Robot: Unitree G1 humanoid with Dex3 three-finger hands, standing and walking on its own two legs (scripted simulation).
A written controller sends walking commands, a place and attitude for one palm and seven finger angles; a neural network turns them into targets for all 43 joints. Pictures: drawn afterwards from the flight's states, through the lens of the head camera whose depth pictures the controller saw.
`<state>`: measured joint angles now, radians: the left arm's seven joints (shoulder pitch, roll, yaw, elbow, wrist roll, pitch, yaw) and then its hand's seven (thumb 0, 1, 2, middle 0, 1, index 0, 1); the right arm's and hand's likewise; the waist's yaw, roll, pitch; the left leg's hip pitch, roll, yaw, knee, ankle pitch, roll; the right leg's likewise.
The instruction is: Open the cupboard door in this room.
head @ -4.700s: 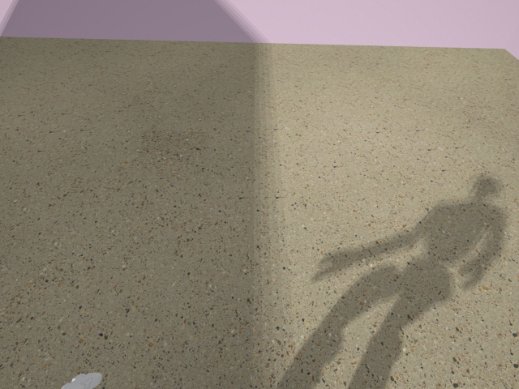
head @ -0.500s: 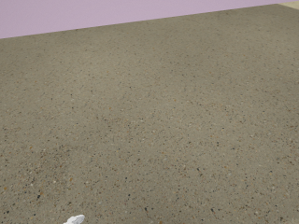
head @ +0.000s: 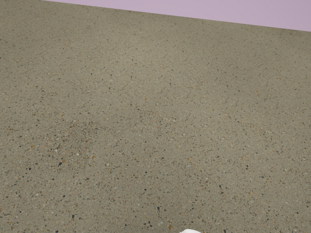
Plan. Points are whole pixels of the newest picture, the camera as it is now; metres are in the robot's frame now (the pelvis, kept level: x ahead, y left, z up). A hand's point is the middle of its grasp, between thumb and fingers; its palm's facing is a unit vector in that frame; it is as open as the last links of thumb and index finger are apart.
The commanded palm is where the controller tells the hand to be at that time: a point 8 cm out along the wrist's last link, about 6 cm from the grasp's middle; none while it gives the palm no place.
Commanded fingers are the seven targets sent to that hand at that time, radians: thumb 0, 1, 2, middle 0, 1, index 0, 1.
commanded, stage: turn or walk to find it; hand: left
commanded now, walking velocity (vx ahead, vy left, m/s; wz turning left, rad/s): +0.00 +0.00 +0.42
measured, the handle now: out of the picture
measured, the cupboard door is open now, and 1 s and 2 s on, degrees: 0 0 0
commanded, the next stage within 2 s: none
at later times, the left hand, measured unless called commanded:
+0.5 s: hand out of the picture +0.03 +0.17 -0.14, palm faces +0.24 -0.93 -0.28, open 7.4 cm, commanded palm none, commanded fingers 0.00 0.90 0.90 -0.20 -0.30 -0.20 -0.30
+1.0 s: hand out of the picture -0.13 +0.22 -0.17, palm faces +0.47 -0.85 -0.25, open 7.4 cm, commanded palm none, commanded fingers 0.00 0.90 0.90 -0.20 -0.30 -0.20 -0.30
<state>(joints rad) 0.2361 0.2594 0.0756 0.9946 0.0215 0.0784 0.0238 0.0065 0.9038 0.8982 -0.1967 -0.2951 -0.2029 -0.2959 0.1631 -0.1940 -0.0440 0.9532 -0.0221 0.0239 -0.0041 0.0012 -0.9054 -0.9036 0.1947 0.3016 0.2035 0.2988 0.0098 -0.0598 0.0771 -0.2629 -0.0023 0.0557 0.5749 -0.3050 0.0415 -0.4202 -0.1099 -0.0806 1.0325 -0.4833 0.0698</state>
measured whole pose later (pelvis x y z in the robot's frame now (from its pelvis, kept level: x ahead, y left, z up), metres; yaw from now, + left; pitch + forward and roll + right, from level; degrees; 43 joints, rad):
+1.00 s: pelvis -0.07 +0.00 +0.01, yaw +25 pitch -1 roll +0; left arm 0.23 0.26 0.07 0.99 0.02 0.07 0.02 0.01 0.91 0.90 -0.19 -0.29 -0.20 -0.30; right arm 0.15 -0.19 -0.03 0.95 -0.02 0.02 -0.01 0.00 -0.90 -0.90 0.20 0.30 0.21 0.30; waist 0.01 -0.04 0.06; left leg -0.23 -0.02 0.03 0.49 -0.24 0.04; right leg -0.44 -0.10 -0.05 1.04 -0.43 0.08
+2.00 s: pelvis -0.13 -0.03 +0.01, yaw +51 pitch -1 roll +0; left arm 0.17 0.24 0.06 0.95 0.01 0.06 0.02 0.01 0.91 0.90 -0.19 -0.29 -0.20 -0.30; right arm 0.18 -0.18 -0.04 0.95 -0.02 0.03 -0.01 0.00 -0.90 -0.90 0.20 0.30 0.21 0.30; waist -0.01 -0.01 0.06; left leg -0.23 -0.04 -0.02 0.46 -0.22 0.04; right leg -0.41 -0.07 -0.03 0.93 -0.44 0.09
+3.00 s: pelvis -0.17 -0.09 +0.01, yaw +77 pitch +0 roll +0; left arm 0.14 0.22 0.06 0.94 0.01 0.06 0.02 0.01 0.91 0.90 -0.19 -0.29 -0.20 -0.30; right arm 0.20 -0.19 -0.04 0.96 -0.03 0.03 0.00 0.00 -0.90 -0.90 0.20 0.30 0.21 0.30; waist -0.02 0.00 0.05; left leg -0.24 -0.06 -0.04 0.46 -0.21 0.05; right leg -0.38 -0.06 -0.02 0.88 -0.44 0.09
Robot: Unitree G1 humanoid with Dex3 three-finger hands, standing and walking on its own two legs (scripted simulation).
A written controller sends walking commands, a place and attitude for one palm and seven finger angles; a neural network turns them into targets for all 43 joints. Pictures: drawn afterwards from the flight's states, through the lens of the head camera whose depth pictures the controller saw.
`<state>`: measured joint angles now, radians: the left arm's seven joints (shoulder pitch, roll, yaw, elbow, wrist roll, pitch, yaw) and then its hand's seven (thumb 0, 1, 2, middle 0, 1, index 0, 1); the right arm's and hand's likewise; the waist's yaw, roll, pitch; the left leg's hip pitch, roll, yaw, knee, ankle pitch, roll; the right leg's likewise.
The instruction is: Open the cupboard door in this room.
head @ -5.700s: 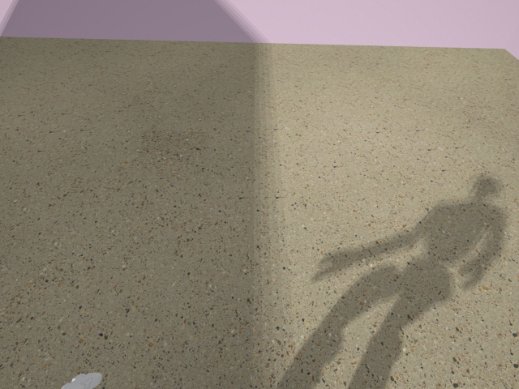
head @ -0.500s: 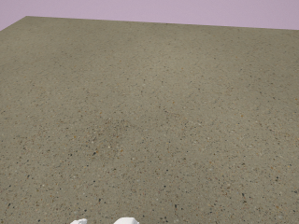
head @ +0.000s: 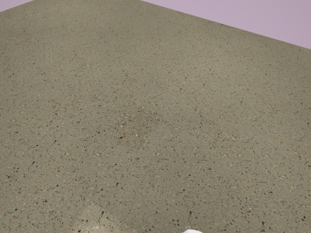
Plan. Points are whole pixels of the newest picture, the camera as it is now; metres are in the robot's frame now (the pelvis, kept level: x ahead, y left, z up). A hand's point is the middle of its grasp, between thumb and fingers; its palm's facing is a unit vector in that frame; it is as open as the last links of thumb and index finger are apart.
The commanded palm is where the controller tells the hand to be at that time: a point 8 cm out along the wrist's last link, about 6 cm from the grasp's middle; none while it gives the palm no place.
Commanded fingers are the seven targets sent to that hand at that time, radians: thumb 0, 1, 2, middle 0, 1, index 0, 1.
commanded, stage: turn or walk to find it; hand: left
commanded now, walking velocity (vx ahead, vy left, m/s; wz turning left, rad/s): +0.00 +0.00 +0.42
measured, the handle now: out of the picture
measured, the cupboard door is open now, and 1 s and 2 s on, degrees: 0 0 0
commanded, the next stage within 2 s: none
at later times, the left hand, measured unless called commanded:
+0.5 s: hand out of the picture -0.01 +0.16 -0.15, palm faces +0.25 -0.93 -0.26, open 7.4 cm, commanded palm none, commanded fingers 0.00 0.90 0.90 -0.20 -0.30 -0.20 -0.30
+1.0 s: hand out of the picture -0.08 +0.22 -0.16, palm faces +0.45 -0.86 -0.25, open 7.4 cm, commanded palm none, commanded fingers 0.00 0.90 0.90 -0.20 -0.30 -0.20 -0.30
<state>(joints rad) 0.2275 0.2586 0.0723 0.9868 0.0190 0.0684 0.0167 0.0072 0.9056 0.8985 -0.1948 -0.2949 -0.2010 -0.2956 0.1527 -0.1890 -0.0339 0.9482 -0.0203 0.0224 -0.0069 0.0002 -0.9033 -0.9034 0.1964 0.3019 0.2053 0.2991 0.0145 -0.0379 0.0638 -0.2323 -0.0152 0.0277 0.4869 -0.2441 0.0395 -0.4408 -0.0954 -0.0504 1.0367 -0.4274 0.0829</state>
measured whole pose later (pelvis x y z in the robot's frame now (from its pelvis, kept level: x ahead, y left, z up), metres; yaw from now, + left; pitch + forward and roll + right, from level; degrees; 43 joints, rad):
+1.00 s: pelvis -0.07 +0.00 +0.00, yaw +25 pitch -1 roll +0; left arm 0.17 0.24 0.06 0.95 0.01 0.06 0.02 0.01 0.91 0.90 -0.19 -0.29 -0.20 -0.30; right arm 0.18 -0.18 -0.04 0.95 -0.02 0.03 -0.01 0.00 -0.90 -0.90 0.20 0.30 0.21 0.30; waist -0.01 -0.01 0.06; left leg -0.23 -0.04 -0.02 0.46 -0.22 0.04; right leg -0.41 -0.07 -0.03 0.93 -0.44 0.09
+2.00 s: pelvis -0.13 -0.04 +0.00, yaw +51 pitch +0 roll +0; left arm 0.14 0.22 0.06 0.94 0.01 0.06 0.02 0.01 0.91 0.90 -0.19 -0.29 -0.20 -0.30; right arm 0.20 -0.19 -0.04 0.96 -0.03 0.03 0.00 0.00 -0.90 -0.90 0.20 0.30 0.21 0.30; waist -0.02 0.00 0.05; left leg -0.24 -0.06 -0.04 0.46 -0.21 0.05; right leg -0.38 -0.06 -0.02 0.88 -0.44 0.09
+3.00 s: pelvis -0.14 -0.10 -0.01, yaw +76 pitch -1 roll +1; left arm 0.15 0.21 0.05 0.91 0.01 0.04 0.02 0.00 0.90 0.90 -0.20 -0.29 -0.20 -0.30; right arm 0.21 -0.21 -0.05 0.95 -0.03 0.05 0.00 0.00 -0.90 -0.90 0.20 0.30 0.21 0.30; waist -0.03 0.02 0.05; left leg -0.28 -0.05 -0.07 0.52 -0.22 0.00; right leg -0.29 -0.04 -0.04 0.64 -0.35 0.07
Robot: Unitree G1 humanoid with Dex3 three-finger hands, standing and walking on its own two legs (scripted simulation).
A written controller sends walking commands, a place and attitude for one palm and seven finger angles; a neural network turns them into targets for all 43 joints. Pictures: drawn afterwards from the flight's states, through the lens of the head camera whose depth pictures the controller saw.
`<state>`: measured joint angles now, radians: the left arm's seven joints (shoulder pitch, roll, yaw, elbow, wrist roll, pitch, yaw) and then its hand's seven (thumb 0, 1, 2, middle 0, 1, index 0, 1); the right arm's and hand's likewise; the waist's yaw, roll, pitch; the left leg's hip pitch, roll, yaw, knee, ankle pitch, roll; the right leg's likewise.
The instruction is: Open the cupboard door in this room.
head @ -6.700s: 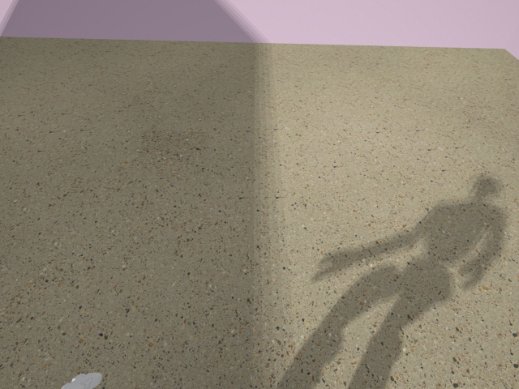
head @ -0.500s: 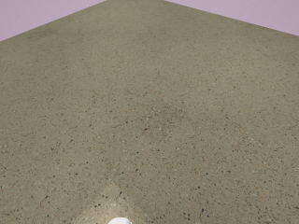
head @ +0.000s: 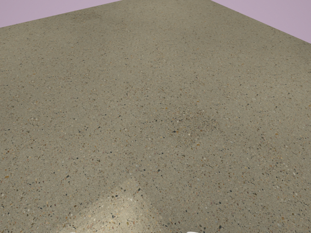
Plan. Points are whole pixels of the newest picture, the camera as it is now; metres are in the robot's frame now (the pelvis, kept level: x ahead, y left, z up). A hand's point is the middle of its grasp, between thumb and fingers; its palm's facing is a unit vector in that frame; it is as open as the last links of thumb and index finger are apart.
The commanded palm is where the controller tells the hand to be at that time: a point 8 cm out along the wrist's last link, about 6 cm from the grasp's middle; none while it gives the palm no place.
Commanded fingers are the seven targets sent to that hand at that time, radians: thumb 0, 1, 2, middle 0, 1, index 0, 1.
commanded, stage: turn or walk to find it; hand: left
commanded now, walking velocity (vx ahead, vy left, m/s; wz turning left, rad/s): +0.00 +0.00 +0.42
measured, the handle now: out of the picture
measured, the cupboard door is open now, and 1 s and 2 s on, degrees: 0 0 0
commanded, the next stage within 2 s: none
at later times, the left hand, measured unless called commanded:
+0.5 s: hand out of the picture -0.03 +0.17 -0.16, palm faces +0.27 -0.93 -0.25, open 7.4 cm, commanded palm none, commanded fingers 0.00 0.90 0.90 -0.20 -0.30 -0.20 -0.30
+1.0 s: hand out of the picture -0.06 +0.22 -0.16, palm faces +0.45 -0.86 -0.26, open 7.4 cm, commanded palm none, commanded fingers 0.00 0.90 0.90 -0.20 -0.30 -0.20 -0.30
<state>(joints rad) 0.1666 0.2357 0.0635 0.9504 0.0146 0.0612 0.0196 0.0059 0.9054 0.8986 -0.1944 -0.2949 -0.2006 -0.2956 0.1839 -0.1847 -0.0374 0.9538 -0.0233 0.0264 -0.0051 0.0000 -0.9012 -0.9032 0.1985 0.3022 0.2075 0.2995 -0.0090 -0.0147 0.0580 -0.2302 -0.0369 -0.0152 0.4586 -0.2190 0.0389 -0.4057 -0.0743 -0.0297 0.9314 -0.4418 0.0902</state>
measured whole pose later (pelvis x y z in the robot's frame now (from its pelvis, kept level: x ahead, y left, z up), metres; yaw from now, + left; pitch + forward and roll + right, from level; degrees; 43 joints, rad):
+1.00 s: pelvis -0.07 +0.00 +0.00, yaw +26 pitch +0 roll +0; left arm 0.14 0.22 0.06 0.94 0.01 0.06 0.02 0.01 0.91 0.90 -0.19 -0.29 -0.20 -0.30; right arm 0.20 -0.19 -0.04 0.96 -0.03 0.03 0.00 0.00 -0.90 -0.90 0.20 0.30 0.21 0.30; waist -0.02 0.00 0.05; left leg -0.24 -0.06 -0.04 0.46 -0.21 0.05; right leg -0.38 -0.06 -0.02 0.88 -0.44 0.09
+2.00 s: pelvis -0.11 -0.05 -0.01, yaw +51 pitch -1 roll +1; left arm 0.15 0.21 0.05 0.91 0.01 0.04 0.02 0.00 0.90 0.90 -0.20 -0.29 -0.20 -0.30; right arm 0.21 -0.21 -0.05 0.95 -0.03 0.05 0.00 0.00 -0.90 -0.90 0.20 0.30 0.21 0.30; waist -0.03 0.02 0.05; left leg -0.28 -0.05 -0.07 0.52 -0.22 0.00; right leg -0.29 -0.04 -0.04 0.64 -0.35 0.07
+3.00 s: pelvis -0.15 -0.10 -0.01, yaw +76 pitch +0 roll +1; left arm 0.12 0.20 0.04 0.91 0.01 0.04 0.02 0.00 0.90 0.90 -0.20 -0.30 -0.20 -0.30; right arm 0.24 -0.20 -0.06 0.97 -0.02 0.05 0.00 0.00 -0.90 -0.90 0.20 0.30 0.21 0.30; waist -0.04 0.02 0.05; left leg -0.30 -0.08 -0.08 0.51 -0.21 0.02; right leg -0.26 -0.03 -0.03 0.59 -0.34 0.06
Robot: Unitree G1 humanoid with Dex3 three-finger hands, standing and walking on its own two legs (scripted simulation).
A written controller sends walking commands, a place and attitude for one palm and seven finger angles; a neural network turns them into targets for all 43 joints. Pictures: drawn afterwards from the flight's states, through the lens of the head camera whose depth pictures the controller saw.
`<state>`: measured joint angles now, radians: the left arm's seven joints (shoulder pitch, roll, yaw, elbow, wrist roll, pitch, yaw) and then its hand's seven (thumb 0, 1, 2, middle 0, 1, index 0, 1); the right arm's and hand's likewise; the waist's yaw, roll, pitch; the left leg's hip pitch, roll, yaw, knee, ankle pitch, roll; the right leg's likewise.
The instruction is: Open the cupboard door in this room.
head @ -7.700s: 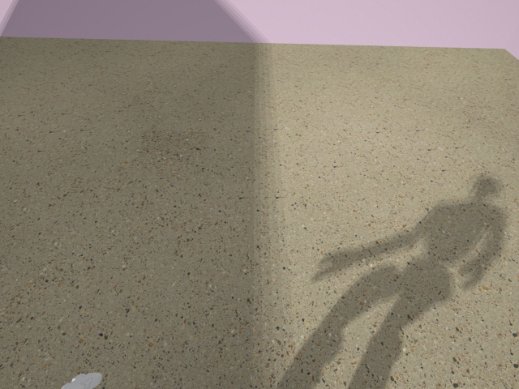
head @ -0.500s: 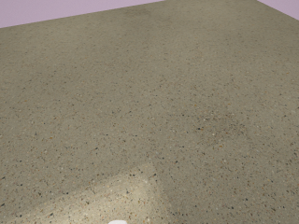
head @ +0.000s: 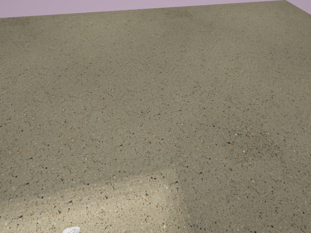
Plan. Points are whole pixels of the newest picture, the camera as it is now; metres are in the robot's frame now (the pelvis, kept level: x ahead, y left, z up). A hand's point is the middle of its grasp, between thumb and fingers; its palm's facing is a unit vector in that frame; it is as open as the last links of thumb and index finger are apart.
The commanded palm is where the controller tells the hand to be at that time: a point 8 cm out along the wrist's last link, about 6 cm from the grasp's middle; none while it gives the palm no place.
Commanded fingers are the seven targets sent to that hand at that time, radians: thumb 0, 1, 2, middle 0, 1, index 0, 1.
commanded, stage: turn or walk to find it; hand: left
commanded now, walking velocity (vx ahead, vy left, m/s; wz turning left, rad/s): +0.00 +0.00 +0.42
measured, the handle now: out of the picture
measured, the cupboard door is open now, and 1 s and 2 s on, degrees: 0 0 0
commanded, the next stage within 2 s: none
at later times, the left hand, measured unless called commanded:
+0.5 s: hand out of the picture -0.04 +0.18 -0.17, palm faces +0.27 -0.93 -0.25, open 7.4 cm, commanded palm none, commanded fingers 0.00 0.90 0.90 -0.20 -0.30 -0.20 -0.30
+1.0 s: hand out of the picture -0.04 +0.21 -0.15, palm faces +0.43 -0.86 -0.28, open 7.4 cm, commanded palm none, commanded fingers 0.00 0.90 0.90 -0.20 -0.30 -0.20 -0.30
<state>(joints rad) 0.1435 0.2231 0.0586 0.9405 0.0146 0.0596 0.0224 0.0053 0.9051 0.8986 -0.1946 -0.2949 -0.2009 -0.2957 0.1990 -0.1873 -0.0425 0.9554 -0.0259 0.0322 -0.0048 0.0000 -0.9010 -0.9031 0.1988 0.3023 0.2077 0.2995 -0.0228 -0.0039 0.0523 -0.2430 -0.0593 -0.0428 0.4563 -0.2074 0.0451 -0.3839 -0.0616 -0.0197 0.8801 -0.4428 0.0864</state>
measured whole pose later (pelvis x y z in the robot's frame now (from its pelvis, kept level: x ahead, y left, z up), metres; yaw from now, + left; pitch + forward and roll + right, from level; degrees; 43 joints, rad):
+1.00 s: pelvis -0.06 -0.03 -0.01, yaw +25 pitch -1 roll +1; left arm 0.15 0.21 0.05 0.91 0.01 0.04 0.02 0.00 0.90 0.90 -0.20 -0.29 -0.20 -0.30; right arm 0.21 -0.21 -0.05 0.95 -0.03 0.05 0.00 0.00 -0.90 -0.90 0.20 0.30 0.21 0.30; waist -0.03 0.02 0.05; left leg -0.28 -0.05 -0.07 0.52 -0.22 0.00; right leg -0.29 -0.04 -0.04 0.64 -0.35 0.07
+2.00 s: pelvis -0.12 -0.06 -0.01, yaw +50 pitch +0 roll +1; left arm 0.12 0.20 0.04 0.91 0.01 0.04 0.02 0.00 0.90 0.90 -0.20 -0.30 -0.20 -0.30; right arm 0.24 -0.20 -0.06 0.97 -0.02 0.05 0.00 0.00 -0.90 -0.90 0.20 0.30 0.21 0.30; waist -0.04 0.02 0.05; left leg -0.30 -0.08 -0.08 0.51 -0.21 0.02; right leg -0.26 -0.03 -0.03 0.59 -0.34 0.06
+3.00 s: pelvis -0.14 -0.10 -0.01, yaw +77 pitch -1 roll +1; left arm 0.15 0.18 0.03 0.91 0.02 0.01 0.02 0.00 0.90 0.90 -0.20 -0.30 -0.20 -0.30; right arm 0.23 -0.22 -0.07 0.98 -0.02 0.06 0.00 0.00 -0.90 -0.90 0.20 0.30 0.21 0.30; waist -0.03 0.05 0.05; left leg -0.38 -0.06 -0.08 0.76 -0.41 -0.01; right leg -0.26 -0.04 -0.08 0.58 -0.31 -0.01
